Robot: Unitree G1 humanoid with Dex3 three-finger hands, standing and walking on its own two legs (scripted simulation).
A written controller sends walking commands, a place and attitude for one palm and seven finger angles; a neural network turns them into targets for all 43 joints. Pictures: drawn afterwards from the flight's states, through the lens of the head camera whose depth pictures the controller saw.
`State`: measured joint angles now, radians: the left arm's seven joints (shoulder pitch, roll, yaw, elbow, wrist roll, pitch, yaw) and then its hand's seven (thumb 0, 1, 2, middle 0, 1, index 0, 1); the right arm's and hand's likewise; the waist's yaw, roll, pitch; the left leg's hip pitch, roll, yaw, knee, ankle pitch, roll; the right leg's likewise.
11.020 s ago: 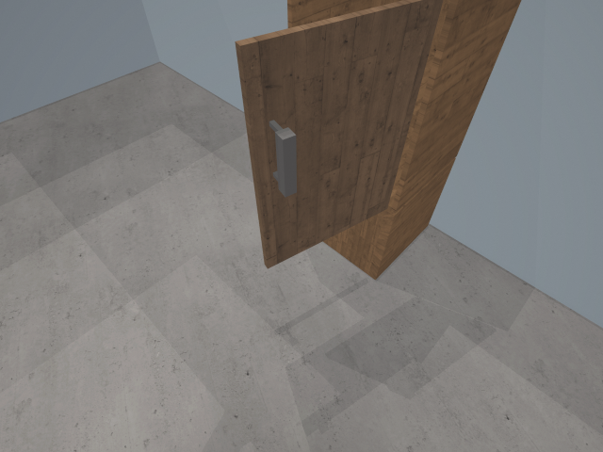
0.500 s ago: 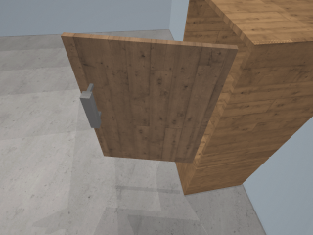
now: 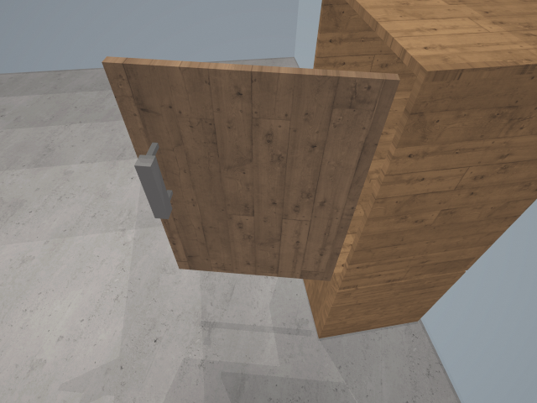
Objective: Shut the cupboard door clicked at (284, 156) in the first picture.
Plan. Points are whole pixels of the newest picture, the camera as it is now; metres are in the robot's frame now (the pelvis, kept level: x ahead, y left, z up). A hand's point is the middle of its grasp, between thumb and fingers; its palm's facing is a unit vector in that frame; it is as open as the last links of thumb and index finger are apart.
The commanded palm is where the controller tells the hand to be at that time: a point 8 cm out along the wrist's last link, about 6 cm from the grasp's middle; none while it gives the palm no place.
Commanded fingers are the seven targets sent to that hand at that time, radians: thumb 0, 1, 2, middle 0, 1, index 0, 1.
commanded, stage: look again from close up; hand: left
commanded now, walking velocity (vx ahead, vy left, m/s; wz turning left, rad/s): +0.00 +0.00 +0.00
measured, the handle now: (158, 180) +0.48 +0.23 +0.04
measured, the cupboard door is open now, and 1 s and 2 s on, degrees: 76 76 76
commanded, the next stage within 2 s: shuffle to correct the standing spot in 0.32 s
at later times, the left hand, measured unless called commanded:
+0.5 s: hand out of the picture +0.01 +0.24 -0.16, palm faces -0.02 -0.96 -0.29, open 7.4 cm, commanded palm none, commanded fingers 0.00 0.90 0.90 -0.20 -0.30 -0.20 -0.30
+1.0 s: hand out of the picture +0.10 +0.22 -0.17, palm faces -0.04 -0.99 -0.17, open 7.4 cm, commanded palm none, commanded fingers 0.00 0.90 0.90 -0.20 -0.30 -0.20 -0.30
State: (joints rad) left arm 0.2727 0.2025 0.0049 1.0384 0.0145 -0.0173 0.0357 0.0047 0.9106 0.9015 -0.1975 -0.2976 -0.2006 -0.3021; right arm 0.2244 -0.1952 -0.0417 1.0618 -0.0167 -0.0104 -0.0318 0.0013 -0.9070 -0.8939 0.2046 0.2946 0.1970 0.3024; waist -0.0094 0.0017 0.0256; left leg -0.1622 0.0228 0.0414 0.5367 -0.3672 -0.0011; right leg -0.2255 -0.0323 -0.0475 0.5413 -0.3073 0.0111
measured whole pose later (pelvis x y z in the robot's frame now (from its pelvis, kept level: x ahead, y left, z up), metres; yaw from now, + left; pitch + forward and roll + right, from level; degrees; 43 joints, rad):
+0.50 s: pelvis -0.04 +0.02 +0.01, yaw +0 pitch -2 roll +0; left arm 0.21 0.29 0.00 1.03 0.02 0.00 0.02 0.00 0.90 0.90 -0.20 -0.30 -0.20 -0.30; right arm 0.15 -0.26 -0.01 1.07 -0.02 0.00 0.00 0.00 -0.91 -0.89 0.21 0.29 0.20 0.30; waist 0.00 -0.02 0.04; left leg -0.17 -0.01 0.06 0.47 -0.27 0.03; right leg -0.22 -0.06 -0.03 0.45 -0.19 0.04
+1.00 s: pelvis +0.03 +0.05 +0.00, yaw -1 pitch -2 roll -1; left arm 0.17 0.17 0.02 1.00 0.01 0.01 0.02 0.01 0.91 0.90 -0.20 -0.30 -0.20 -0.30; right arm 0.41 -0.11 0.01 1.16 -0.02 -0.03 -0.05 0.00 -0.91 -0.89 0.21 0.29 0.20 0.30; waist -0.05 -0.01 0.11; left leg -0.05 -0.04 0.07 0.44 -0.36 0.08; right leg -0.36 -0.04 -0.09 0.63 -0.24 -0.01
